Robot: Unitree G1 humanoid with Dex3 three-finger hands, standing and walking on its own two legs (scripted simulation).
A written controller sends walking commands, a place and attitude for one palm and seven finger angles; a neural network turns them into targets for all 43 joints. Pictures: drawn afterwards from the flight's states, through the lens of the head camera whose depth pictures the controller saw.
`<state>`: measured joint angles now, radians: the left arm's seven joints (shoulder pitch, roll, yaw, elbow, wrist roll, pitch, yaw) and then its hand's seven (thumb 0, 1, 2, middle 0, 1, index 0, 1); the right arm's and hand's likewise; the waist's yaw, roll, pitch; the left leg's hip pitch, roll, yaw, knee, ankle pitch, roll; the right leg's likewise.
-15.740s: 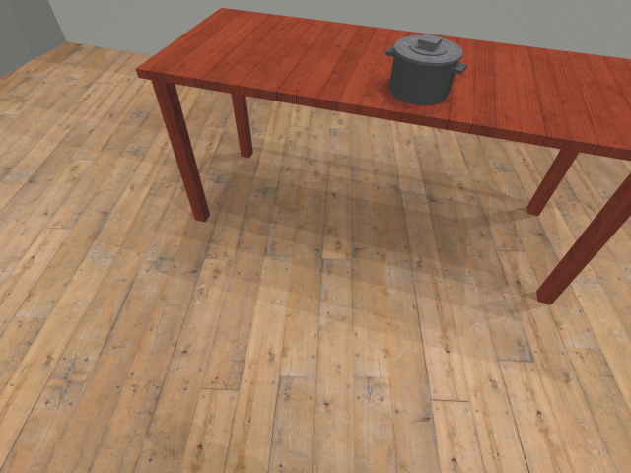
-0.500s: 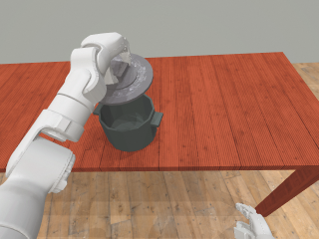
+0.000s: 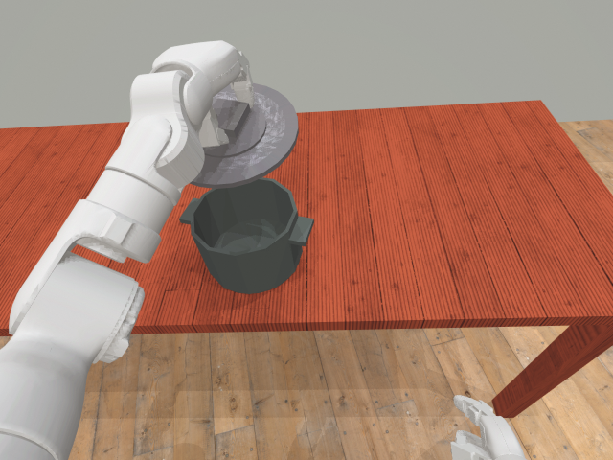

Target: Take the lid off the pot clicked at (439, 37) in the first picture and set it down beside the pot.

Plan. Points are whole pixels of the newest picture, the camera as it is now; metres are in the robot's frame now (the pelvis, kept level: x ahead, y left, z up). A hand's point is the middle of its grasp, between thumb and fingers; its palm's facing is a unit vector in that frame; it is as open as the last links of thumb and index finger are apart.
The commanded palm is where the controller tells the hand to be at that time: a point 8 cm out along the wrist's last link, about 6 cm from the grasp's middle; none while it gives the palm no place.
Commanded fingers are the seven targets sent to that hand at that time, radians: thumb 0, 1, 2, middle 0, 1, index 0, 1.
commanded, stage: move the lid sideways beside the pot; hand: left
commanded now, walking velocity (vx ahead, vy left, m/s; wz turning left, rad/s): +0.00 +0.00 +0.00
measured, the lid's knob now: (224, 117) +0.48 +0.12 +0.21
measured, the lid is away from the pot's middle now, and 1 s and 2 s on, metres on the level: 0.01 0.12 0.23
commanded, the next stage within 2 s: none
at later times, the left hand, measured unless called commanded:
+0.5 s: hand (169, 119) +0.45 +0.18 +0.23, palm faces -0.20 -0.06 -0.98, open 8.7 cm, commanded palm +0.43 +0.19 +0.30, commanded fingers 0.00 0.49 1.11 -0.83 -1.00 -0.80 -0.97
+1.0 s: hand (108, 128) +0.44 +0.25 +0.23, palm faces -0.22 -0.07 -0.97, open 8.7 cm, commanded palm +0.42 +0.25 +0.30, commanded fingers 0.00 0.49 1.11 -0.83 -1.00 -0.80 -0.97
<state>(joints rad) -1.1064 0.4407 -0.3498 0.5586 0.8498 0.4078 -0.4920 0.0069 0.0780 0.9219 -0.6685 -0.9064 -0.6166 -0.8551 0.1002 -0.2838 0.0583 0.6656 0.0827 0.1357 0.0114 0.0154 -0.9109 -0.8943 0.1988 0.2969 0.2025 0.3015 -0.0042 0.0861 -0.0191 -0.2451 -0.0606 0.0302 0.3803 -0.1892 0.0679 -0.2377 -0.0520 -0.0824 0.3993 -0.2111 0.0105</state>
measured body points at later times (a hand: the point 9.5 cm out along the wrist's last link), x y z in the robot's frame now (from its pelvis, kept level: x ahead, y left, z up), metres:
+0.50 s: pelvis +0.00 -0.01 +0.00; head +0.02 -0.04 +0.45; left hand +0.46 +0.18 +0.29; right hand +0.16 -0.25 -0.12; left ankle +0.00 +0.08 -0.74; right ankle -0.01 -0.13 -0.74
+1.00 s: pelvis -0.01 +0.01 +0.00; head +0.03 -0.01 +0.45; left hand +0.44 +0.25 +0.29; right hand +0.16 -0.23 -0.12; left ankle +0.00 +0.08 -0.74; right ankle -0.01 -0.13 -0.74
